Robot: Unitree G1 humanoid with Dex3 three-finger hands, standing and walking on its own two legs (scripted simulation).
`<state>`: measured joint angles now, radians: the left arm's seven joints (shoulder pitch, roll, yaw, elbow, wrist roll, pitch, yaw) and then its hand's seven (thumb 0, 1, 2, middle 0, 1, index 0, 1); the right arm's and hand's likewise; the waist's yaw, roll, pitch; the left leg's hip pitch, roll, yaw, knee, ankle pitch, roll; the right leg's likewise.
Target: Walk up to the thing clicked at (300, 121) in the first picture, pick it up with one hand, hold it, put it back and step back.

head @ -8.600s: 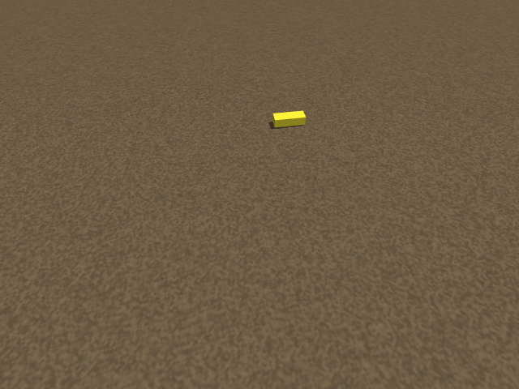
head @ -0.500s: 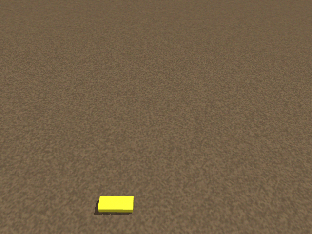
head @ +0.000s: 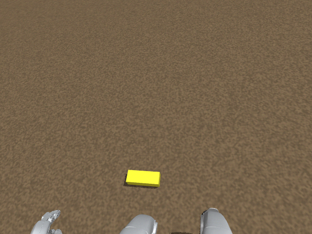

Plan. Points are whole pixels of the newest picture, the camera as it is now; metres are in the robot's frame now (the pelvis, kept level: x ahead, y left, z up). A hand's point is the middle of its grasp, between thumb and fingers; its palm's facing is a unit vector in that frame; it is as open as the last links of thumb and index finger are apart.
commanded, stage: walk up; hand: left
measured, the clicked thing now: (143, 178) +0.47 +0.20 -0.71
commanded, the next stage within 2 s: none
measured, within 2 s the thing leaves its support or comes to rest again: neither
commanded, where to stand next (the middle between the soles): +0.08 +0.03 m, yaw -3 degrees
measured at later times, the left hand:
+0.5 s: hand out of the picture +0.05 +0.28 -0.14, palm faces -0.10 -0.94 -0.32, open 7.4 cm
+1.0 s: hand (73, 224) +0.15 +0.26 -0.10, palm faces -0.03 -0.86 -0.51, open 7.4 cm
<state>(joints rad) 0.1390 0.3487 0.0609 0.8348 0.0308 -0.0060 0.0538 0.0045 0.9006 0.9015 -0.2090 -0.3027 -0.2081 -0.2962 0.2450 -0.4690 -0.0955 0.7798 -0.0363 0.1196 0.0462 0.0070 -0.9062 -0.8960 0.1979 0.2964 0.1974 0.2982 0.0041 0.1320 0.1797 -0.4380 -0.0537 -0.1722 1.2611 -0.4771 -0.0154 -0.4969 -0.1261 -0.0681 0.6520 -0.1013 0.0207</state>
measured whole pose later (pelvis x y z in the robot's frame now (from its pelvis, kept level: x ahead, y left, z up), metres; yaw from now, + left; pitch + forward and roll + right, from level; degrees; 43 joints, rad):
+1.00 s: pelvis -0.01 -0.01 +0.00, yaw +2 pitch -2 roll +0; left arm 0.07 0.38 0.02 0.69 0.02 -0.01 0.06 0.00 0.90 0.90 -0.21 -0.30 -0.21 -0.30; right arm 0.20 -0.44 -0.07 0.76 -0.01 0.09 -0.01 0.01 -0.90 -0.90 0.20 0.30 0.20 0.30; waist -0.01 0.09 0.24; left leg -0.49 -0.05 -0.14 1.18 -0.51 -0.05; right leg -0.49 -0.10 -0.04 0.74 -0.22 0.00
